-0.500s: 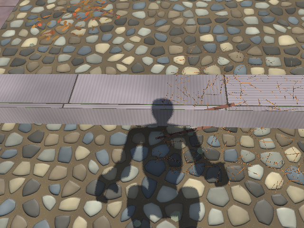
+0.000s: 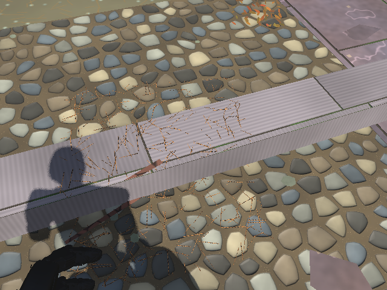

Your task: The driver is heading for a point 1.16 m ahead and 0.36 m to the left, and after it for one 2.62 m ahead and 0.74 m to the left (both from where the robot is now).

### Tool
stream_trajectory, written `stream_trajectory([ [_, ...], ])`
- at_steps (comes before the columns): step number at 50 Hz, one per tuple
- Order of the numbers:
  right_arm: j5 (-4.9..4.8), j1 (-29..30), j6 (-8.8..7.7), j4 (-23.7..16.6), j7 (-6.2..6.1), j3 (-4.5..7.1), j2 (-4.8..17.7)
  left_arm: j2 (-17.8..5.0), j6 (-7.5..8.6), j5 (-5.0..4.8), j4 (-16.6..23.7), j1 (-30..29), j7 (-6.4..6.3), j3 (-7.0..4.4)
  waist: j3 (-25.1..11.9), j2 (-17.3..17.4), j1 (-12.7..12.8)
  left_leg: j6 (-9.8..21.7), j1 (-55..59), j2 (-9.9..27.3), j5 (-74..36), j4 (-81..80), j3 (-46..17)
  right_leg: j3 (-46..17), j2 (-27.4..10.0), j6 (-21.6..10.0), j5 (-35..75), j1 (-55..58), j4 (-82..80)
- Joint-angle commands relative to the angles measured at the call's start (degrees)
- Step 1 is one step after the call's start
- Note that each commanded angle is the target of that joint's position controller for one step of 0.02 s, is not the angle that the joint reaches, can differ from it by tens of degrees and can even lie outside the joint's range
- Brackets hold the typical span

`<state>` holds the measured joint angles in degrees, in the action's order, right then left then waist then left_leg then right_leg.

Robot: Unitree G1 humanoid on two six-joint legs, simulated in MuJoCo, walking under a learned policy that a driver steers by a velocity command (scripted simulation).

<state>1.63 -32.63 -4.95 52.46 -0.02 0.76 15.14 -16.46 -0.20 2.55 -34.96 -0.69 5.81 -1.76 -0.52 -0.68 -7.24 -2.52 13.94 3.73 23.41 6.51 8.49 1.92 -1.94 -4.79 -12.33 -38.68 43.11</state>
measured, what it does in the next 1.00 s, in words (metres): climbs, turning left: right foot, then left foot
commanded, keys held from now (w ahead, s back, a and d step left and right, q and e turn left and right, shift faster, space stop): w+q+shift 0.80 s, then w+e+shift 0.20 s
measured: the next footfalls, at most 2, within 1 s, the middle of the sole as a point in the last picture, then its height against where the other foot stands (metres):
right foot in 0.04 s outside the picture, level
left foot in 0.50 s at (152, 256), level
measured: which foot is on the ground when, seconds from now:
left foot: down 0.00-0.06, up 0.08-0.48, down 0.50-0.96, up 0.98-1.00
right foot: up 0.00-0.02, down 0.04-0.46, up 0.48-0.94, down 0.96-1.00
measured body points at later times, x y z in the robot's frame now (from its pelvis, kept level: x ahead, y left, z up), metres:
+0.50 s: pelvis +0.43 +0.01 -0.02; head +0.44 +0.02 +0.43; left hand +0.33 +0.25 -0.16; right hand +0.68 -0.17 -0.10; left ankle +0.55 +0.06 -0.72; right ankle +0.18 -0.14 -0.66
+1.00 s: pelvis +0.87 +0.16 +0.04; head +0.90 +0.18 +0.49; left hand +0.95 +0.47 -0.01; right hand +1.02 -0.09 -0.09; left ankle +0.59 +0.09 -0.59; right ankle +1.02 +0.17 -0.58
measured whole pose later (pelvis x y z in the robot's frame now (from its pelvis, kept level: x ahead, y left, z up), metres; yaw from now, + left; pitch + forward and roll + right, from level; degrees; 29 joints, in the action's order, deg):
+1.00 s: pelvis +0.87 +0.16 +0.04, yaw +42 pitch +4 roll -1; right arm -0.3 -29.3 -6.7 53.8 0.8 5.1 17.7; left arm -8.2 2.3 2.1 -30.1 -1.3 -0.6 3.6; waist 0.1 1.3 -0.9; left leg 7.1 -3.7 -9.5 12.9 56.5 -13.7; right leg 2.0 2.9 -4.2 -24.1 -51.1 72.8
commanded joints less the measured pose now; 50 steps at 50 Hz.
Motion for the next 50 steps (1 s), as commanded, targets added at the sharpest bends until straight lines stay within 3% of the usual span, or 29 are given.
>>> stream_trajectory([
  [1,-0.57,3.76,-0.42,-0.52,-0.43,3.01,14.89,-5.67,2.19,-0.27,1.23,10.21,-2.42,-1.82,-1.55,10.51,13.7,11.36,-15.03,11.79,-77.11,20.99,-6.04,4.98,7.68,-2.93,-6.51,28.99,-5.94],
  [2,-1.19,8.15,-0.69,-1.61,-0.37,3.14,15.25,-9.3,2.87,0.34,-3.0,24.37,-3.78,-3.44,-8.3,9.82,22.13,10.07,-28.83,8.83,-63.24,38.62,-5.01,-1.91,2.37,-3.38,-3.6,49.43,-9.38],
  [3,-2.22,5.21,-1.18,-5.48,1.0,0.93,4.72,-17.19,3.53,2.05,-4.63,29.83,-5.15,-5.38,-19.94,-6.27,18.88,9.23,-49.47,-0.58,-11.74,62.03,-6.2,-26.53,-17.31,-4.46,-30.73,69.26,-15.18],
  [4,-2.93,7.78,-1.75,-6.85,1.13,1.63,5.96,-17.69,3.91,1.53,-3.91,31.52,-5.33,-5.26,-25.56,-7.34,19.53,10.99,-52.88,-3.68,2.08,72.21,-15.27,-45.53,-24.95,-3.26,-41.22,63.82,-26.14],
  [6,-2.71,13.29,-0.95,-7.82,1.38,2.29,5.91,-10.21,4.25,0.99,-6.13,21.62,-5.18,-3.45,-5.31,-2.69,13.05,10.8,-56.59,1.72,-10.15,71.41,-14.19,-28.96,-19.91,-1.29,-24.15,44.76,-28.16],
  [7,-2.3,11.86,-0.17,-6.27,1.84,2.25,4.62,-7.53,4.56,0.62,-6.29,18.06,-5.07,-2.87,-1.82,-3.52,10.28,9.82,-54.24,3.18,-11.42,68.77,-13.38,-21.45,-16.98,-0.21,-16.48,38.81,-29.81],
  [11,-0.81,13.16,3.54,-6.21,3.45,2.13,0.77,-1.97,6.38,-1.62,-10.09,18.1,-4.93,-1.48,5.38,-5.71,5.78,7.91,-55.62,5.23,-14.53,68.37,-11.06,-3.86,-12.82,2.02,-3.11,30.49,-35.42],
  [14,-0.96,20.17,3.94,-8.89,4.3,1.7,0.23,-0.05,7.62,-1.37,-11.68,17.84,-4.5,-1.01,8.99,-5.74,4.91,7.95,-57.12,3.98,-23.22,61.86,-7.65,7.5,-8.77,3.35,9.35,27.8,-38.01],
  [16,-1.49,24.08,3.86,-9.6,4.56,1.7,1.38,0.28,7.81,-1.02,-12.69,18.2,-5.17,-0.78,8.91,-3.86,5.33,8.95,-56.77,1.02,-27.34,55.77,-3.75,13.05,-5.41,3.9,20.76,30.7,-38.37],
  [20,-0.9,28.6,3.46,-12.08,5.01,0.91,2.9,-6.23,7.72,-1.4,-13.45,20.36,-7.12,-1.62,7.19,-2.66,3.31,12.05,-44.92,-4.09,-29.31,37.53,3.82,16.51,-8.8,5.02,59.82,37.86,-32.84],
  [23,-1.1,6.88,3.96,-6.53,3.65,3.17,9.01,-12.59,4.96,-0.29,-10.78,14.64,-8.63,-3.46,-5.66,-6.45,-8.49,15.37,-23.09,-8.91,-19.8,36.8,2.11,13.66,-12.18,4.33,81.52,40.66,-3.99],
  [24,-1.11,-4.45,4.0,-2.94,2.37,4.82,11.44,-12.38,4.01,-0.23,-9.77,12.19,-8.07,-3.57,-9.85,-4.69,-12.82,17.42,-10.2,-9.21,-15.34,32.92,-1.27,12.21,-11.6,2.51,70.48,34.26,14.93],
  [25,-1.92,-0.77,3.99,-2.69,1.23,5.96,13.04,-6.99,3.93,0.28,-10.51,12.01,-6.52,-2.46,-3.09,5.47,-8.44,19.05,-8.58,-7.32,-11.58,29.0,-6.94,11.4,-1.66,2.89,15.15,21.54,36.28],
  [26,-1.49,5.27,4.42,-4.08,1.18,6.48,16.76,1.04,5.1,1.59,-6.34,14.67,-6.2,-0.06,0.08,15.84,0.6,23.74,-3.94,-0.77,-28.09,33.85,-24.63,6.21,5.07,4.65,-17.15,-0.32,55.7],
  [27,-0.53,8.26,4.66,-7.09,1.05,7.09,19.66,-0.36,6.7,0.33,-0.69,16.74,-6.03,0.68,-11.78,16.15,3.34,32.89,3.41,7.68,-6.39,15.16,-49.95,-4.95,5.25,4.88,-15.88,-9.7,57.7],
  [28,0.11,10.75,4.46,-8.72,0.75,6.74,15.78,-4.55,7.9,0.75,-1.27,13.79,-6.12,0.47,-5.55,4.12,3.4,29.57,-2.58,9.77,6.94,4.32,-55.56,-7.43,1.53,4.32,-10.33,-11.71,50.85],
  [30,-0.5,13.81,3.21,-7.99,0.4,5.59,11.82,-5.41,7.31,1.69,-1.29,9.83,-6.26,0.55,2.73,-5.0,7.34,25.19,-18.14,6.23,-2.79,3.73,-47.02,-7.31,-2.19,5.59,-6.05,-6.19,41.87],
  [33,-1.5,13.0,0.68,-7.87,-0.28,4.48,9.81,-2.73,4.04,2.74,-0.11,9.22,-6.12,1.67,3.6,-6.54,9.59,23.89,-29.16,0.64,-19.42,4.34,-35.77,-5.27,-5.67,8.55,-5.09,-2.02,37.0],
  [36,-1.2,5.45,-0.52,-6.37,-0.84,4.43,10.24,2.13,2.72,2.02,4.91,0.3,-6.33,2.86,2.37,1.82,5.6,25.88,-20.72,-0.15,-31.52,10.36,-38.04,-0.46,-4.19,8.26,-13.56,-24.04,61.43],
  [37,-1.1,2.24,-0.97,-5.72,-0.97,4.48,11.0,2.18,2.75,1.93,7.67,-3.61,-6.61,3.05,2.63,0.3,4.71,25.31,-15.88,1.02,-27.31,10.92,-39.64,-2.78,-4.61,7.31,-17.42,-34.54,65.71],
  [40,0.6,-21.86,-2.31,1.65,-3.62,4.86,9.27,5.47,4.85,4.3,16.4,-26.2,-6.65,4.77,2.96,2.67,-8.92,23.16,22.24,5.55,-49.97,25.36,-48.23,-10.36,-1.92,2.34,-45.32,-76.31,85.43],
  [42,1.37,-20.02,-1.73,3.26,-4.95,5.08,9.7,6.4,5.33,1.81,20.87,-30.1,-6.39,5.97,2.42,4.74,-5.44,18.52,17.11,6.33,-45.42,15.53,-40.37,-6.96,-1.83,0.9,-47.66,-70.49,70.32],
  [44,-0.64,2.58,-0.88,-4.13,-4.04,3.86,7.52,6.09,3.65,0.78,19.07,-18.84,-5.3,6.73,0.86,-3.89,6.78,15.22,-21.04,3.38,-51.65,-3.56,-27.47,1.21,-1.17,-0.04,-21.23,-17.48,36.92],
  [45,-2.89,12.6,-1.36,-7.56,-2.14,3.63,8.49,3.22,2.34,1.06,13.86,-5.56,-5.33,5.22,-8.03,-2.02,13.59,15.41,-37.51,0.08,-78.08,-2.95,-20.81,5.11,2.82,-0.74,-3.22,15.8,31.77],
  [46,-3.59,11.53,-2.47,-7.64,-0.4,5.77,15.83,-1.42,1.59,0.09,9.21,9.6,-6.15,2.12,-16.5,5.51,18.3,14.95,-37.27,2.35,-98.36,10.88,-20.58,4.99,5.72,-0.56,-4.11,33.88,32.62],
  [47,-4.31,13.85,-4.15,-6.52,0.03,7.82,20.4,-4.73,0.81,-1.17,5.54,25.82,-7.21,-0.65,-23.34,10.5,27.72,13.41,-34.2,5.06,-112.61,27.71,-21.51,1.79,6.39,-1.31,-8.56,44.72,28.01],
  [48,-4.07,18.81,-4.77,-6.29,0.25,8.57,18.78,-10.42,0.64,-0.73,-0.08,37.62,-7.49,-3.45,-23.53,0.71,33.64,9.71,-33.16,-1.45,-88.37,57.72,-21.5,-5.1,5.97,-4.74,-13.05,46.25,15.19],
  [49,-2.13,20.9,-5.44,-9.02,2.4,4.9,4.31,-14.3,1.01,-0.13,-6.0,37.59,-7.51,-3.29,-19.4,-23.04,27.9,7.11,-46.44,-20.72,-11.64,87.35,-22.85,-32.72,-1.65,-9.81,-12.49,42.06,-3.76],
  [50,0.63,6.12,-5.8,-12.54,3.4,3.26,0.58,-12.18,1.06,-2.26,-3.66,22.94,-7.52,-3.19,-16.86,-28.19,11.26,8.92,-57.48,-19.18,-6.7,94.28,-25.92,-62.39,-8.39,-11.02,-9.97,41.61,-21.74],
])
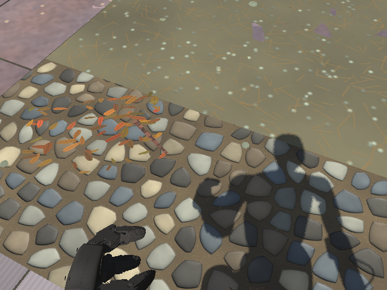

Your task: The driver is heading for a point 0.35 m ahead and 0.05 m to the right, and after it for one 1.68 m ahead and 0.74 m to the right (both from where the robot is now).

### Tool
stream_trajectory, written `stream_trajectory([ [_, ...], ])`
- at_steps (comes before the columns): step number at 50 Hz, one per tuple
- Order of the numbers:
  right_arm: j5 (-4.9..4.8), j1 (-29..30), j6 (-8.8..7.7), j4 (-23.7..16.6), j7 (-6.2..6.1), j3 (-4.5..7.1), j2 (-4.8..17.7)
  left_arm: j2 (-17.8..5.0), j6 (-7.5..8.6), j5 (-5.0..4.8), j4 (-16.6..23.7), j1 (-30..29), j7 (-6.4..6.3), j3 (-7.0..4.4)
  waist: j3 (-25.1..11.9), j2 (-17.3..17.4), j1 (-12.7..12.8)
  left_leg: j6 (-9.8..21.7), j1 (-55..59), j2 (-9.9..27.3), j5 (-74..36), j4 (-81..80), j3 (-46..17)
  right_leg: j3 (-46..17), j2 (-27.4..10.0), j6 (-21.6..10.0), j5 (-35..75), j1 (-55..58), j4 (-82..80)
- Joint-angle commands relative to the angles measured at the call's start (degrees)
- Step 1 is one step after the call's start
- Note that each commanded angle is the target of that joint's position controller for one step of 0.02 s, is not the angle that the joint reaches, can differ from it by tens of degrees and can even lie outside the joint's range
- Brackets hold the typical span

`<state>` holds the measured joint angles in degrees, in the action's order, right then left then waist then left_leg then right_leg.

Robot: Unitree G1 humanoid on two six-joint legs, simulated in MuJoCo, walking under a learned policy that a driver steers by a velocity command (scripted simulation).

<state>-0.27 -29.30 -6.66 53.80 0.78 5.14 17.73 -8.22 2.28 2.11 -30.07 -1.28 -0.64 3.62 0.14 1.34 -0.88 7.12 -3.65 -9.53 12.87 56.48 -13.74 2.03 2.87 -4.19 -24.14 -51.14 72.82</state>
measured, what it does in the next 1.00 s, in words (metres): climbs, turning right: left foot, then right foot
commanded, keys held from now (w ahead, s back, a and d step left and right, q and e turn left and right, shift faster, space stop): w+e+shift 0.46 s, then w+shift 0.54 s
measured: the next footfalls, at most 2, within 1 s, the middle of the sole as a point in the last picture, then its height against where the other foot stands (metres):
left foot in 0.40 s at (207, 252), level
right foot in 0.80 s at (312, 172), level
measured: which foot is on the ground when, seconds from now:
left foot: up 0.00-0.38, down 0.40-0.80, up 0.82-1.00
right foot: down 0.00-0.40, up 0.42-0.78, down 0.80-1.00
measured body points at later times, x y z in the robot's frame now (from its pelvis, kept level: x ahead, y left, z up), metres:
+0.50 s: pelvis +0.46 -0.10 +0.12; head +0.49 -0.12 +0.57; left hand +0.54 +0.18 +0.00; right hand +0.59 -0.39 +0.04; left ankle +0.51 +0.00 -0.61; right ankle +0.26 -0.11 -0.50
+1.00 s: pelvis +0.89 -0.35 +0.12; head +0.90 -0.35 +0.57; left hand +1.05 -0.13 -0.01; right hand +0.86 -0.63 +0.01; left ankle +0.99 -0.24 -0.53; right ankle +0.81 -0.39 -0.61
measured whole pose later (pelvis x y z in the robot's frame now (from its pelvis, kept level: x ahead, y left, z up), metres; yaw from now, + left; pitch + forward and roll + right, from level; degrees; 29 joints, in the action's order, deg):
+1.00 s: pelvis +0.89 -0.35 +0.12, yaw -31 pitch +1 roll -2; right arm 2.4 -14.1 -3.2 41.7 1.5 0.1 14.3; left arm -16.3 3.9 1.2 -47.5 23.3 0.4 -2.3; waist -0.3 1.0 -0.4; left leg 1.8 -37.1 6.3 19.0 68.0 -1.4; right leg 1.9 6.5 -5.1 -17.4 -8.5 24.3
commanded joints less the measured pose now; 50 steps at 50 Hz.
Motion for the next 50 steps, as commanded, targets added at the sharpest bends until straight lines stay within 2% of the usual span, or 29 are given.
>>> stream_trajectory([
  [1,3.74,0.18,-3.06,-12.01,2.65,-1.4,-0.4,-15.0,-1.09,-3.0,-7.54,15.85,-0.22,-7.82,-13.87,-18.21,0.05,-1.1,-39.88,-0.36,0.28,50.06,4.36,-64.33,-12.6,-13.51,-11.84,48.06,-53.87],
  [2,4.89,3.77,-2.08,-13.59,2.47,-2.6,-2.4,-9.16,-0.36,-3.08,-10.03,13.68,0.22,-6.71,-4.62,-7.4,-2.71,-1.67,-41.81,2.62,0.1,49.65,6.38,-57.53,-10.25,-13.45,-11.81,38.51,-53.87],
  [3,6.07,10.94,-1.05,-16.18,1.97,-3.57,-4.02,-6.2,0.63,-2.27,-12.25,15.44,0.44,-6.44,-0.75,-0.65,-2.04,-1.96,-43.18,4.35,3.31,50.22,6.98,-50.36,-8.48,-12.44,-12.11,32.5,-53.19],
  [5,6.28,19.44,1.04,-22.57,0.29,-6.5,-9.87,-4.91,2.44,-1.67,-18.86,21.49,1.02,-6.38,3.56,-3.19,-3.16,-0.53,-51.9,6.89,9.14,57.14,7.88,-38.11,-4.81,-11.19,-2.58,26.39,-51.03],
  [7,4.9,24.79,2.55,-24.85,-0.89,-7.21,-6.55,-5.78,3.08,-2.25,-20.37,22.92,1.83,-6.2,5.82,3.44,-3.88,-2.01,-46.77,11.31,14.15,33.55,9.75,-23.97,0.0,-9.83,1.43,19.44,-55.1],
  [9,3.42,31.86,1.68,-27.97,-0.53,-6.54,-1.41,-7.74,3.82,-2.02,-18.48,24.15,1.38,-6.3,8.0,3.44,-1.11,-5.95,-38.06,12.28,2.45,13.13,15.19,-25.03,-0.29,-11.52,18.16,16.9,-64.0],
  [11,2.76,36.04,1.23,-29.24,1.13,-7.4,-3.43,-10.02,4.03,-2.5,-17.75,27.9,0.31,-7.33,4.02,-0.89,1.76,-7.34,-28.44,10.91,-10.34,-2.4,15.79,-24.53,-1.21,-10.04,33.27,22.53,-67.25],
  [13,2.51,37.43,0.98,-28.29,2.07,-7.93,-5.26,-12.89,3.66,-3.39,-18.58,31.92,-0.19,-8.43,-0.29,-0.63,3.89,-6.55,-22.39,7.32,-18.66,-13.93,16.32,-23.59,-1.68,-6.9,44.14,33.31,-65.55],
  [15,2.05,38.15,1.27,-27.51,1.83,-7.54,-4.24,-14.39,3.06,-3.28,-18.65,33.37,-0.42,-9.01,-2.41,-2.18,4.43,-6.01,-19.0,3.91,-15.77,-21.72,17.86,-22.81,-1.6,-4.8,57.33,41.78,-59.9],
  [17,1.73,35.53,0.95,-26.95,-0.04,-6.11,-1.17,-15.14,3.29,-2.85,-19.03,34.38,-0.42,-9.45,-6.98,-6.67,2.63,-5.28,-9.05,3.06,-12.09,-26.86,15.78,-25.3,-2.97,-1.98,69.76,45.65,-47.75],
  [19,1.65,18.32,-0.2,-22.6,-1.98,-3.4,4.13,-17.4,4.02,-2.42,-16.74,27.21,0.49,-10.31,-14.2,-6.66,-6.83,-2.75,11.12,9.62,-8.11,-31.46,9.28,-25.77,-1.55,-1.22,59.94,38.43,-26.79],
  [20,2.89,9.07,-0.2,-20.67,-3.5,-1.68,7.91,-12.4,4.56,-2.52,-14.43,26.42,0.81,-9.44,-19.95,1.08,-7.95,-0.16,25.09,22.16,1.13,-28.44,1.02,-20.39,-0.31,-2.44,24.3,28.86,-14.26],
  [21,4.38,9.57,-0.32,-20.37,-3.15,-1.37,8.5,-7.47,3.51,-5.73,-13.06,33.94,-0.22,-7.45,-27.18,15.0,-4.08,9.16,41.72,39.59,-5.95,-27.14,-24.7,-12.81,3.26,0.28,-7.1,9.74,3.64],
  [22,3.69,11.01,0.19,-20.8,-2.44,-0.93,3.86,-13.45,1.96,-3.97,-13.76,30.29,-1.02,-8.07,-24.78,3.4,-5.8,10.45,33.09,36.32,6.85,-31.22,-25.78,-8.88,-2.36,-0.99,0.51,5.66,7.12],
  [24,3.91,13.67,-0.64,-18.34,-1.69,-2.26,-1.5,-12.5,1.06,-1.32,-11.6,19.12,0.54,-8.48,-7.98,-3.91,-4.36,7.64,15.2,30.21,3.51,-39.04,-14.53,-7.68,-3.82,-1.36,6.39,4.3,5.22],
  [27,2.63,9.1,-1.97,-12.1,-1.44,-2.23,-1.77,-7.78,-0.51,0.1,-7.86,15.34,2.5,-7.09,0.8,0.17,-0.13,4.43,4.53,25.9,-5.4,-43.52,-4.23,-8.62,-6.22,-1.23,3.65,2.0,2.2],
  [30,1.61,8.96,-2.57,-9.6,-0.88,-2.32,-0.81,-7.28,-0.84,0.95,-2.59,8.25,3.69,-5.87,4.69,3.18,2.3,2.16,-0.96,23.73,-12.92,-49.2,5.58,-8.16,-7.25,-0.67,7.3,0.12,-6.69],
  [32,1.64,12.09,-2.42,-9.49,-0.57,-2.05,1.36,-8.21,-0.24,0.89,-0.83,5.25,4.9,-5.04,5.72,2.33,3.7,0.19,-8.51,19.07,-17.08,-52.18,15.23,-4.28,-6.48,-0.44,17.82,10.24,-20.44],
  [34,0.65,8.5,-2.28,-7.79,-0.09,-1.77,4.09,-7.95,0.17,0.14,-0.26,1.83,5.91,-4.41,6.78,0.78,2.05,0.4,-14.81,19.51,-24.0,-58.41,18.25,2.18,-3.39,-1.67,26.24,25.33,-29.07],
  [36,0.81,5.13,-1.89,-6.35,-0.05,-1.27,7.87,-10.35,0.32,0.14,-1.09,2.37,5.35,-4.97,4.87,1.7,2.96,0.16,-6.68,20.75,-50.38,-52.36,20.69,5.43,0.35,-3.27,23.72,30.0,-31.67],
  [37,0.91,3.94,-1.46,-5.9,-0.55,-0.86,10.03,-12.03,0.47,0.68,-1.94,5.1,4.68,-5.42,1.93,3.71,4.83,-0.32,-3.39,21.42,-61.88,-45.09,21.26,6.55,2.46,-4.12,20.11,34.53,-32.68],
  [39,1.06,4.24,0.08,-5.45,-1.79,-0.59,13.2,-16.67,0.49,1.7,-7.34,23.96,2.73,-7.59,-8.52,5.21,15.47,-1.67,-7.15,20.84,-65.69,-15.81,22.55,3.22,3.54,-6.55,15.88,57.66,-37.55],
  [40,1.97,3.2,0.5,-6.8,-1.78,-1.48,8.93,-21.86,0.37,2.34,-9.19,30.14,1.55,-9.23,-14.13,0.65,15.39,-2.09,-18.81,16.64,-28.06,7.67,21.11,-9.01,-6.78,-7.55,5.7,70.88,-36.13],
  [41,-0.46,-3.94,0.32,-10.08,-0.98,-3.2,1.84,-27.05,0.3,1.93,-7.52,28.28,1.01,-10.24,-26.57,-15.72,8.14,-3.86,-34.23,7.7,17.09,33.93,14.63,-43.67,-26.9,-15.11,4.37,82.5,-43.8],
  [42,0.2,5.27,-0.22,-12.0,-1.05,-1.89,8.28,-24.63,-0.25,0.43,-7.23,28.99,0.64,-10.49,-26.5,-4.38,12.35,-2.79,-40.67,8.58,11.19,36.17,7.96,-46.47,-23.08,-14.9,4.78,80.03,-49.88],
  [43,-0.04,9.65,-0.36,-13.62,-0.9,-2.44,6.08,-23.03,0.3,0.12,-9.64,25.53,0.29,-9.98,-13.63,-4.4,8.82,-3.0,-44.8,11.68,6.86,32.56,9.23,-36.43,-20.97,-13.93,9.35,70.83,-51.37],
  [44,0.74,9.81,-0.27,-13.44,-0.64,-3.22,4.39,-19.53,0.9,0.0,-10.75,23.44,0.44,-9.19,-5.84,-0.77,5.64,-3.34,-42.79,14.05,5.58,26.36,10.05,-30.67,-18.8,-12.51,14.74,59.48,-53.38],
  [46,2.56,6.86,2.05,-12.46,0.08,-3.63,2.74,-15.44,1.92,-0.1,-11.3,20.15,0.51,-7.81,-1.28,-1.38,-0.16,-4.45,-34.93,16.04,7.23,20.11,9.76,-23.09,-15.29,-11.11,16.46,44.5,-56.83],
  [50,3.08,18.39,3.69,-17.57,1.22,-4.37,0.49,-14.24,4.0,-1.7,-13.74,20.89,1.15,-7.45,7.84,-4.83,-1.53,-5.94,-38.92,18.81,1.8,3.99,12.52,-14.08,-11.14,-11.15,17.26,35.49,-67.73],
])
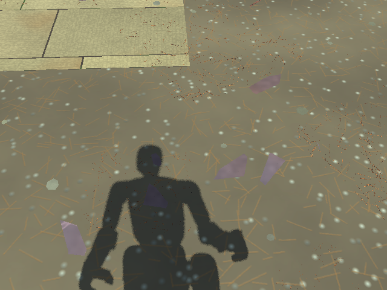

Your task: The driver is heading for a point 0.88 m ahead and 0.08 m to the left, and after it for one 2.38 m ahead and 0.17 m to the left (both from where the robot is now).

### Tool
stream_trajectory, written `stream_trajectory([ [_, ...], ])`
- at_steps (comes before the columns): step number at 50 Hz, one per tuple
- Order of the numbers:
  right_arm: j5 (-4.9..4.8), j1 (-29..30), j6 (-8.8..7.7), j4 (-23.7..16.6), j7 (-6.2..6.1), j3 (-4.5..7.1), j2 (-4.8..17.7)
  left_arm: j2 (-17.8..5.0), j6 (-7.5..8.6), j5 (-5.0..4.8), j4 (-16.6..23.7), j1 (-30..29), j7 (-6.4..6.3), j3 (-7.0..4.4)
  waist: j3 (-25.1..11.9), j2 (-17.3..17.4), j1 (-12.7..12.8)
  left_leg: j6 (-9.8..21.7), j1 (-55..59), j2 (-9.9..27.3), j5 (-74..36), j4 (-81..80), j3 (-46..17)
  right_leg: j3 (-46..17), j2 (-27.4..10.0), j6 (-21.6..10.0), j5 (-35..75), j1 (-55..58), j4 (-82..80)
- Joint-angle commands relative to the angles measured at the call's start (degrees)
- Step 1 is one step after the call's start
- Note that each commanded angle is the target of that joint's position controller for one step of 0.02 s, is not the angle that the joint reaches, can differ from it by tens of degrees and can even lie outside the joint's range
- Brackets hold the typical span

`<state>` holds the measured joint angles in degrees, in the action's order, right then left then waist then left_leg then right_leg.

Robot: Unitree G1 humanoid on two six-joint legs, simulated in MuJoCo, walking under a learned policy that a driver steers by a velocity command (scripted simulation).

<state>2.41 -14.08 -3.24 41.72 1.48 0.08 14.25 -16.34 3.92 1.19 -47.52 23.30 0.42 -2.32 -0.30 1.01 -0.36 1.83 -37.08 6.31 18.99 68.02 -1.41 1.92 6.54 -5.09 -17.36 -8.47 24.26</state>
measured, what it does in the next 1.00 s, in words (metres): walks ahead: left foot, then right foot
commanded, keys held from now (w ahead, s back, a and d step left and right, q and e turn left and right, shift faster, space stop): w+shift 1.00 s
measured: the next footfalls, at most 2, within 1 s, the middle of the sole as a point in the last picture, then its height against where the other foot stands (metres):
left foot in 0.22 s outside the picture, level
right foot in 0.68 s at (211, 190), level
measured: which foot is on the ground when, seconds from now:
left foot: up 0.00-0.20, down 0.22-0.66, up 0.68-1.00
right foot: down 0.00-0.24, up 0.26-0.66, down 0.68-1.00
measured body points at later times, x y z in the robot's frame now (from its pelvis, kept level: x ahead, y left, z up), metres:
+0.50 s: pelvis +0.50 +0.06 +0.01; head +0.51 +0.06 +0.46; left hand +0.71 +0.29 -0.07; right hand +0.44 -0.21 -0.12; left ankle +0.41 +0.13 -0.73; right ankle +0.66 -0.09 -0.67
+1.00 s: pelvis +1.00 +0.02 +0.00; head +1.02 +0.03 +0.45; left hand +0.91 +0.28 -0.13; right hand +1.24 -0.20 -0.07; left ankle +1.22 +0.17 -0.67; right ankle +0.87 -0.06 -0.73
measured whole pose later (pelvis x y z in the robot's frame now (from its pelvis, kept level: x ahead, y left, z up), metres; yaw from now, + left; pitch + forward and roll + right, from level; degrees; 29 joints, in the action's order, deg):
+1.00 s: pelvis +1.00 +0.02 +0.00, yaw +0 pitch +1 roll -2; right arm 1.8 -1.4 -3.5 40.5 3.5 -0.6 15.0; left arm -15.2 6.6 -0.1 -55.7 31.5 1.1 -2.4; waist 0.6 1.5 4.1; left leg 3.6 -42.5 7.2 -3.5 42.2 1.3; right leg 2.8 6.1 -4.1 -15.9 7.0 8.0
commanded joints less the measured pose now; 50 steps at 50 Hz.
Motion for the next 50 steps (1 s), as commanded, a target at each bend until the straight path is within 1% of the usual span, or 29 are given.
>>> stream_trajectory([
  [1,0.12,5.6,-0.09,-6.5,0.8,0.41,3.66,-6.18,2.79,-0.93,3.84,-4.85,0.32,-1.62,9.11,-4.0,-2.44,-0.44,-2.88,3.29,-10.74,-14.6,0.55,-10.41,-12.73,-9.22,13.38,-8.83,-19.93],
  [4,-1.18,9.32,-0.64,-6.42,2.19,0.16,3.22,-7.92,4.24,-2.47,3.0,-3.22,0.84,-2.08,7.8,-1.46,-1.06,1.67,12.4,0.0,-29.93,-29.45,4.01,-5.55,-12.31,-7.59,20.7,-10.49,-26.5],
  [6,-1.24,10.57,-0.54,-6.2,1.9,0.64,4.4,-10.01,4.21,-2.41,1.46,-0.7,0.72,-2.48,7.35,-0.73,-0.34,2.98,13.05,-1.95,-31.74,-34.04,5.06,-4.24,-13.82,-6.4,32.24,-0.5,-25.59],
  [8,-0.65,8.5,-0.39,-5.53,1.07,1.58,6.51,-13.04,3.33,-1.05,0.32,0.96,0.1,-2.99,3.07,-3.06,-1.71,4.39,15.88,-6.56,-22.4,-34.29,7.5,-2.99,-15.28,-4.62,56.74,9.89,-15.91],
  [9,-0.55,2.8,-0.24,-4.06,0.45,2.43,8.23,-14.33,2.4,0.24,-0.2,1.21,-0.46,-3.21,-1.11,-4.67,-4.69,5.2,21.06,-8.89,-16.18,-33.71,7.84,-2.63,-16.05,-3.6,65.98,12.87,-5.84],
  [10,-0.54,-9.07,0.06,-0.53,-0.43,3.51,10.0,-14.85,1.23,1.43,-0.34,-0.28,-1.16,-3.32,-6.65,-5.18,-10.63,5.92,32.56,-10.39,-10.89,-33.56,8.38,-1.45,-15.41,-2.59,67.92,10.31,9.59],
  [11,0.06,-19.65,0.34,2.05,-1.56,4.94,13.69,-12.44,0.8,2.08,-0.21,-0.39,-1.51,-2.6,-11.77,-4.06,-15.17,6.96,46.07,-5.46,-2.93,-30.96,3.29,-1.15,-12.86,-1.97,56.89,0.39,29.37],
  [12,1.89,-19.65,-0.01,1.94,-2.01,6.92,21.36,-2.03,1.3,-0.65,2.88,7.68,-0.17,-0.15,-18.91,16.9,-7.31,14.37,59.89,12.85,15.19,-38.05,-28.41,-1.6,-1.93,0.57,6.62,-21.07,58.14],
  [13,0.16,-17.55,0.04,1.4,-0.91,6.49,18.02,-5.28,2.34,-0.88,3.18,5.59,-0.24,-0.32,-23.52,16.22,-7.89,15.06,60.56,14.42,18.42,-51.28,-49.82,-9.38,1.15,-0.88,-7.66,-28.09,64.65],
  [14,-0.03,-10.98,-0.41,1.53,-0.77,6.03,15.02,-6.41,2.48,-1.17,4.8,-0.95,-0.67,-0.44,-11.86,9.45,-5.45,14.04,52.86,12.94,14.28,-51.3,-40.04,-9.17,-3.86,-1.55,-2.31,-33.56,64.62],
  [15,-0.4,-9.07,-0.9,2.11,-0.54,5.4,11.56,-6.78,2.5,-0.56,5.17,-4.83,-0.48,0.01,-6.96,0.7,-4.66,13.1,44.3,11.37,7.38,-51.32,-31.83,-8.33,-6.71,-1.55,1.25,-32.32,60.2],
  [16,-0.14,-7.75,-1.26,2.81,-0.67,4.83,9.71,-5.91,2.07,0.15,5.74,-7.07,-0.03,0.33,-3.56,-1.24,-2.9,11.54,37.49,8.83,4.45,-52.27,-26.01,-8.32,-8.52,-1.45,1.51,-30.62,56.16],
  [18,-0.38,-7.33,-1.86,4.53,-0.89,3.39,6.1,-3.92,0.17,1.3,6.47,-6.47,1.17,1.02,0.14,1.45,1.04,10.45,26.94,5.96,3.07,-55.75,-19.39,-8.34,-10.64,-0.28,0.7,-26.58,51.11],
  [23,-1.92,-9.54,-3.89,6.63,-0.28,3.61,7.55,-2.84,-0.58,1.28,12.09,-20.22,2.37,2.44,8.93,0.69,1.18,10.45,22.01,1.07,-8.57,-65.92,-6.35,-2.62,-14.3,2.61,13.4,-32.17,29.65],
  [25,-2.78,-10.68,-4.54,7.02,-0.07,3.76,7.92,-1.96,-0.04,0.52,12.88,-24.28,3.17,3.02,8.91,-0.8,0.07,9.04,21.36,-0.99,-17.52,-68.55,-1.15,0.86,-12.69,2.01,23.3,-24.77,17.42],
  [27,-3.3,-12.57,-5.04,8.03,-0.11,4.09,9.65,-1.86,0.14,-0.13,13.1,-26.58,3.33,3.09,9.17,-0.37,-0.79,8.87,25.36,1.29,-24.97,-71.9,-0.21,2.05,-11.46,0.81,30.03,-20.01,11.28],
  [30,-2.57,-14.33,-4.44,9.44,-0.55,4.24,12.02,-3.5,0.36,0.54,12.89,-26.16,2.32,2.41,6.3,1.58,-0.32,7.41,39.56,3.36,-51.78,-63.91,2.53,4.49,-7.51,-1.44,24.85,-19.13,7.03],
  [32,-0.95,-14.64,-2.87,10.68,-1.79,4.75,14.41,-6.65,0.26,1.12,10.31,-16.75,1.1,0.88,-1.1,4.96,4.74,5.73,45.46,4.81,-70.4,-48.19,3.34,4.86,-3.17,-3.07,14.52,-9.73,7.88],
  [33,-0.08,-12.78,-1.76,10.49,-2.5,4.98,15.11,-8.42,0.1,0.91,6.09,-4.18,0.33,-0.26,-7.11,5.28,10.47,4.92,42.65,3.9,-69.76,-33.24,4.54,4.89,-1.96,-3.8,10.13,2.19,7.6],
  [34,0.46,-12.36,-1.45,9.57,-2.81,4.36,12.48,-11.81,-0.12,1.54,3.29,7.41,-0.64,-1.68,-13.62,3.47,14.9,4.86,31.36,2.16,-56.75,-13.64,3.96,-2.9,-9.03,-4.97,1.05,17.54,11.38],
  [35,-2.15,-19.56,-2.01,6.64,-1.19,2.23,2.49,-18.36,-0.01,3.15,3.19,7.68,-1.08,-3.73,-21.47,-16.69,7.05,2.83,8.87,-8.36,-6.76,11.95,2.57,-34.37,-26.65,-11.75,-17.17,33.01,4.37],
  [36,-2.71,-16.79,-2.92,6.37,-1.12,2.83,6.81,-15.49,-0.4,1.36,3.24,6.21,-0.21,-3.67,-24.46,-15.51,8.2,3.97,-0.08,-11.45,6.35,19.03,-4.44,-53.07,-27.77,-12.82,-19.93,34.63,-7.63],
  [37,-2.75,-8.83,-3.1,4.36,-1.59,2.92,7.76,-12.5,0.09,1.16,2.84,0.18,-0.02,-3.31,-12.29,-9.15,6.34,4.66,-5.64,-6.84,0.28,18.7,-4.43,-41.8,-25.45,-11.38,-13.63,26.51,-7.69],
  [38,-2.11,-4.69,-3.33,3.61,-1.44,2.41,7.4,-9.07,0.67,0.88,2.02,-1.4,0.23,-2.75,-6.74,-1.67,5.53,4.62,-4.53,-4.53,-3.1,14.2,-3.94,-33.25,-23.65,-10.46,-5.33,17.34,-7.93],
  [39,-1.37,-2.53,-2.89,3.29,-1.01,2.12,6.15,-6.73,1.04,1.05,1.03,-2.59,0.22,-2.11,-2.62,0.88,3.44,4.67,-1.7,-2.75,-3.69,10.17,-4.16,-26.66,-20.26,-8.14,-1.76,9.33,-9.48],
  [41,-0.18,-4.17,-1.05,2.86,0.16,1.41,4.2,-3.15,1.68,0.69,-0.65,-2.65,-0.08,-0.88,-0.49,-2.92,-0.62,3.33,2.72,-0.81,-2.8,5.51,-4.42,-21.32,-18.23,-7.57,-1.08,-0.01,-12.87],
  [45,0.35,8.19,0.08,-2.26,1.33,0.31,3.61,-4.91,3.2,-0.54,-2.63,0.47,0.21,-1.18,8.16,-2.5,-0.4,0.73,-4.95,2.12,-10.15,-8.5,0.2,-12.44,-15.31,-8.13,5.2,-4.76,-21.55],
  [47,-0.13,13.23,-0.55,-4.0,1.9,-0.37,3.26,-5.06,3.71,-1.08,-2.68,0.52,0.66,-1.25,9.15,-1.59,0.13,0.67,0.35,1.42,-20.35,-21.61,2.98,-6.36,-12.01,-6.67,13.61,-6.92,-23.06],
  [50,-1.21,17.46,-0.91,-4.8,2.5,-0.71,3.25,-7.48,4.55,-2.1,-4.13,3.68,0.61,-1.63,9.37,-1.23,1.48,2.61,8.99,-1.3,-31.96,-32.58,6.21,-3.4,-14.0,-5.73,26.07,-3.09,-28.27],
])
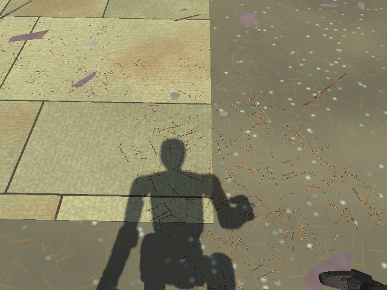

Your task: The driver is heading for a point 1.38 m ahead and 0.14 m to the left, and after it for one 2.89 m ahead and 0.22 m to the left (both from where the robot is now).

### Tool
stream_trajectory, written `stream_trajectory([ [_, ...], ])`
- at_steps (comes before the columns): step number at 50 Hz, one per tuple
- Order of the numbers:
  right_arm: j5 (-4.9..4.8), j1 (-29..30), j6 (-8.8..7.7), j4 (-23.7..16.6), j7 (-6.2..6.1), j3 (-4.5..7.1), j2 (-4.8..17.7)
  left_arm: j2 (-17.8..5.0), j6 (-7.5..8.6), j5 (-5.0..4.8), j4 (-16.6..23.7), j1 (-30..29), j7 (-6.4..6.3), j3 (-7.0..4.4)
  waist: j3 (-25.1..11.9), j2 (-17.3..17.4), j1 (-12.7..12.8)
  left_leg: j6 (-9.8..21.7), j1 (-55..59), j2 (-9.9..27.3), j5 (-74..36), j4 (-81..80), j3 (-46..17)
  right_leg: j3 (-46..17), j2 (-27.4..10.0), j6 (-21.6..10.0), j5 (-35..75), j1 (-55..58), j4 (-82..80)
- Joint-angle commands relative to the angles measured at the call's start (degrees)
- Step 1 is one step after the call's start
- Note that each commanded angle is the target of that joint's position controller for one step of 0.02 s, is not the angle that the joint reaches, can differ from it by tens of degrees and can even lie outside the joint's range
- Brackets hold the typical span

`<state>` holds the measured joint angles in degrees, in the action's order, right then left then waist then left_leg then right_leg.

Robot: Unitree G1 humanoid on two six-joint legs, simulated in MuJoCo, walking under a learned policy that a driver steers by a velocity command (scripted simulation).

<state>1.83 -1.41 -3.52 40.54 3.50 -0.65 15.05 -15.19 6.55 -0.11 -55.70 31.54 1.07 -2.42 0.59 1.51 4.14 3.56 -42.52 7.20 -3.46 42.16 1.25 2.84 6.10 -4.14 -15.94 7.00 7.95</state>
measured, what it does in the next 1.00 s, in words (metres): walks ahead: left foot, then right foot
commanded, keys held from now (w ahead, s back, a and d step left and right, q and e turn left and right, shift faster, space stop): w+shift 0.66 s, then w+q+shift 0.34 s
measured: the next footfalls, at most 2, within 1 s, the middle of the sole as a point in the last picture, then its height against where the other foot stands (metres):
left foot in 0.14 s outside the picture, level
right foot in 0.60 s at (234, 208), level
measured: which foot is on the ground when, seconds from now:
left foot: up 0.00-0.12, down 0.14-0.58, up 0.60-1.00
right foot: down 0.00-0.12, up 0.14-0.58, down 0.60-1.00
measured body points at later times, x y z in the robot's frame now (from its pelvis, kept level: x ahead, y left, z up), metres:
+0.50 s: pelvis +0.50 +0.03 -0.01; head +0.53 +0.03 +0.44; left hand +0.75 +0.24 -0.08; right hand +0.39 -0.22 -0.14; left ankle +0.33 +0.11 -0.74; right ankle +0.74 -0.11 -0.69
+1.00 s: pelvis +1.00 +0.02 -0.02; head +1.03 +0.03 +0.43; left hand +0.89 +0.26 -0.16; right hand +1.26 -0.16 -0.11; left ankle +1.22 +0.13 -0.70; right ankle +0.79 -0.07 -0.73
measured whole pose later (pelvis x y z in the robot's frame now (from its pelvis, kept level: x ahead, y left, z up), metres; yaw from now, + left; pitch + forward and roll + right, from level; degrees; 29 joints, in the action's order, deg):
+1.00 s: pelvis +1.00 +0.02 -0.02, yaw +11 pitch +1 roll -1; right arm 1.0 -0.4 -2.6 43.5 4.1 0.2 15.1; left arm -13.2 7.2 0.9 -56.5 27.7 -0.9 -1.4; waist 2.6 1.0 3.2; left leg 8.6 -41.4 0.8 -6.1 37.9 8.5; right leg 14.3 3.7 -0.3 -22.7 17.2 6.4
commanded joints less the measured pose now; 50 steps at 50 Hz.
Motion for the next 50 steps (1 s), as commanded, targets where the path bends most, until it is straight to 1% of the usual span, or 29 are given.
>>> stream_trajectory([
  [1,-0.62,5.65,-0.64,-3.75,0.19,0.14,3.0,-8.84,1.78,-0.76,3.23,-3.28,-0.13,-1.49,8.41,-1.7,-2.54,1.6,13.73,-3.08,-9.89,-8.82,4.47,-3.19,-13.88,-6.17,31.1,-13.32,-11.08],
  [4,0.2,1.73,-0.7,-2.91,-1.15,1.38,5.92,-12.2,0.58,0.74,2.02,-2.3,-1.13,-1.92,1.55,-5.66,-5.31,3.84,19.19,-9.07,1.23,-10.28,6.67,-1.25,-16.13,-4.12,63.59,0.14,2.55],
  [6,0.12,-18.15,-0.46,3.14,-2.77,3.43,9.55,-14.09,-1.41,2.39,1.76,-4.52,-2.41,-2.41,-8.59,-7.37,-14.96,5.62,38.24,-11.46,10.44,-10.61,5.64,0.17,-16.27,-2.85,68.63,-1.92,28.38],
  [7,0.86,-29.1,-0.18,5.83,-3.81,4.89,13.16,-11.31,-1.66,2.92,2.72,-4.95,-2.51,-1.8,-14.43,-5.78,-18.75,6.99,52.68,-4.03,20.51,-7.23,-2.11,-0.06,-14.06,-2.86,54.1,-13.17,47.57],
  [8,2.5,-29.24,-0.42,5.91,-4.01,6.9,19.24,-0.52,-1.09,0.06,5.39,3.2,-0.8,0.59,-22.64,14.78,-10.51,15.91,70.27,14.77,37.59,-13.79,-35.6,-1.92,-3.08,-0.35,-0.14,-37.99,74.99],
  [9,0.41,-27.65,-0.07,5.86,-3.05,6.63,15.22,-6.38,-0.05,-0.01,5.75,-2.22,-1.1,-0.44,-24.29,9.24,-12.81,15.12,69.43,14.14,39.39,-25.26,-50.92,-9.11,-1.55,-2.05,-8.44,-45.24,79.88],
  [10,0.35,-21.52,-0.64,6.35,-2.96,6.25,12.78,-6.85,0.17,-0.4,8.22,-10.04,-1.47,-0.57,-11.37,5.21,-10.32,13.33,60.33,11.93,31.73,-25.64,-38.81,-8.78,-5.97,-2.55,-2.09,-50.12,78.18],
  [11,0.27,-19.63,-1.16,7.01,-2.68,5.67,9.33,-6.33,0.34,0.29,8.83,-13.22,-1.31,-0.09,-6.64,-1.48,-9.16,12.33,51.4,10.11,23.86,-26.31,-31.39,-8.28,-8.04,-2.61,0.56,-48.41,74.04],
  [12,0.47,-18.59,-1.53,7.82,-2.81,5.11,7.2,-5.12,-0.14,0.89,9.02,-14.29,-0.88,0.16,-3.18,-2.68,-6.96,10.79,44.1,7.57,20.83,-27.56,-25.7,-8.72,-9.52,-2.51,0.86,-45.9,70.9],
  [14,-0.06,-18.61,-2.08,9.73,-3.05,3.64,3.11,-2.62,-2.1,2.18,9.48,-13.19,0.36,0.78,-0.47,-0.65,-2.83,8.91,34.01,4.35,21.67,-31.49,-19.09,-8.76,-11.41,-1.26,0.52,-41.01,65.96],
  [16,-1.06,-20.12,-3.05,11.09,-3.01,3.92,4.44,-1.67,-3.16,2.77,11.65,-17.54,1.19,1.32,4.14,1.19,-1.98,9.48,30.41,3.78,20.9,-35.71,-15.93,-7.29,-13.51,0.34,0.98,-44.83,60.53],
  [19,-1.43,-21.91,-3.89,11.57,-2.44,4.07,5.36,-2.23,-2.89,2.72,16.15,-28.86,1.84,2.12,8.55,-0.25,-3.51,8.69,28.0,-0.37,9.92,-40.12,-7.46,-2.46,-14.25,1.58,13.06,-46.54,44.46],
  [21,-2.24,-23.67,-4.52,12.06,-2.26,4.19,5.93,-1.41,-2.33,1.91,17.32,-33.34,2.63,2.84,8.59,-1.45,-4.78,7.29,26.43,-2.26,1.26,-43.01,-2.98,1.47,-12.02,0.88,22.95,-38.24,32.28],
  [23,-2.61,-25.59,-4.94,12.96,-2.42,4.58,8.15,-1.99,-2.26,1.23,17.94,-35.69,2.64,2.86,8.9,-0.57,-5.37,6.94,31.36,0.46,-6.33,-46.09,-2.43,2.11,-10.83,-0.41,29.13,-34.54,26.77],
  [25,-2.24,-26.96,-4.55,13.9,-2.65,4.61,9.4,-3.62,-2.23,1.49,18.14,-36.13,1.98,2.36,7.12,-0.3,-5.25,5.86,42.07,1.47,-21.87,-42.45,-0.35,3.6,-8.39,-1.97,27.17,-34.67,23.17],
  [27,-1.16,-28.18,-3.48,14.64,-3.55,4.88,11.65,-5.76,-2.23,2.15,17.25,-31.96,1.01,1.37,1.23,3.02,-2.79,4.49,50.09,3.01,-45.43,-30.71,0.77,5.41,-3.68,-3.44,17.52,-29.51,23.66],
  [29,0.32,-25.75,-1.54,14.75,-4.87,5.38,13.53,-9.32,-2.37,2.18,11.06,-11.51,-0.55,-0.64,-8.89,4.98,7.26,3.31,46.84,3.01,-48.45,-4.14,2.14,3.86,-1.98,-5.42,8.7,-9.83,23.16],
  [30,0.79,-25.56,-1.37,13.54,-4.89,4.66,10.17,-13.28,-2.6,3.04,8.62,-0.68,-1.58,-2.14,-15.11,2.29,10.59,3.5,35.0,0.54,-32.1,15.89,2.01,-5.86,-10.99,-6.94,-3.72,4.55,26.21],
  [31,-2.08,-33.77,-1.99,10.9,-3.13,2.28,-0.74,-18.75,-2.37,4.53,8.54,-1.52,-1.56,-3.8,-23.13,-17.91,1.8,1.07,9.68,-10.83,26.64,41.7,-1.17,-40.89,-29.45,-16.08,-19.92,22.0,18.25],
  [32,-2.19,-27.61,-2.91,10.36,-3.58,3.53,6.31,-14.58,-2.75,2.42,8.53,-3.33,-0.75,-3.69,-23.23,-10.54,4.53,2.98,2.29,-10.58,28.17,45.67,-7.43,-52.38,-27.65,-15.22,-21.41,20.63,8.62],
  [33,-2.42,-19.16,-3.2,7.83,-3.89,3.68,6.91,-11.9,-2.13,2.27,7.86,-8.82,-0.69,-3.17,-10.59,-6.87,2.54,3.31,-1.78,-6.5,21.3,43.05,-6.8,-39.44,-25.13,-13.04,-12.03,11.09,8.35],
  [34,-1.99,-17.18,-3.25,7.53,-3.73,3.17,5.87,-8.41,-1.51,2.51,7.32,-11.06,-0.44,-2.57,-5.99,-0.58,0.76,3.39,0.5,-4.37,18.75,38.93,-6.68,-31.33,-23.65,-11.55,-4.35,1.87,7.5],
  [35,-1.54,-17.01,-2.55,7.94,-3.3,2.97,4.72,-6.11,-1.04,2.9,6.82,-12.62,-0.58,-1.98,-2.74,0.69,-1.64,3.26,3.65,-2.81,18.07,36.12,-7.22,-25.04,-21.45,-9.39,-1.3,-5.7,5.95],
  [37,-0.48,-18.83,-0.23,8.0,-1.94,2.53,2.28,-2.46,-0.15,2.4,5.0,-12.43,-0.75,-0.68,0.04,-2.15,-5.33,2.1,8.62,-0.8,17.83,32.07,-7.33,-17.24,-19.44,-6.6,-0.95,-15.39,1.52],
  [40,-0.07,-10.94,1.55,4.48,-0.81,2.05,1.45,-3.91,1.56,1.2,3.64,-11.17,-0.25,-0.95,6.19,-3.37,-5.6,0.89,3.1,0.9,12.09,25.56,-5.11,-6.8,-17.76,-4.25,6.55,-19.65,-4.1],
  [43,-0.91,-3.39,1.04,1.59,-0.03,1.45,1.15,-3.59,2.38,1.13,3.45,-10.78,0.0,-0.57,7.83,-2.77,-4.82,1.63,5.08,-0.92,-0.15,11.62,0.6,5.43,-12.88,-1.03,22.44,-20.21,-5.54],
  [46,-1.23,2.96,0.57,-0.23,0.83,0.93,0.78,-5.17,2.7,0.41,2.15,-6.34,-0.86,-0.39,8.37,-1.68,-2.89,3.77,8.77,-4.48,-7.76,-0.13,7.18,10.16,-13.67,1.69,39.56,-13.42,-7.14],
  [49,-0.75,-0.51,0.52,0.93,0.66,1.75,4.01,-9.36,1.27,0.89,3.0,-5.66,-2.98,-1.0,2.88,-6.43,-6.05,6.09,14.04,-10.68,-3.57,-4.32,11.17,12.29,-16.02,3.97,72.32,-0.7,4.32],
  [50,-0.87,-5.66,0.61,2.27,0.35,2.32,5.56,-11.03,0.09,1.39,3.59,-6.43,-3.77,-1.5,-0.32,-7.99,-9.11,6.74,19.22,-12.85,0.42,-4.3,11.44,12.39,-16.95,4.35,79.86,0.98,12.64],
])
Keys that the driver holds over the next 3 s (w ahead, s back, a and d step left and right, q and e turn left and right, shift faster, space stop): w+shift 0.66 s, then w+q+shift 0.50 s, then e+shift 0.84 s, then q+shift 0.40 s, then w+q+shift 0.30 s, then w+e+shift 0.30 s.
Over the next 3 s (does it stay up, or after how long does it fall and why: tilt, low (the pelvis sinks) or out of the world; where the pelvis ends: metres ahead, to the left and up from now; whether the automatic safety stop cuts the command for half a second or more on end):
stays up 1.88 0.32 -0.02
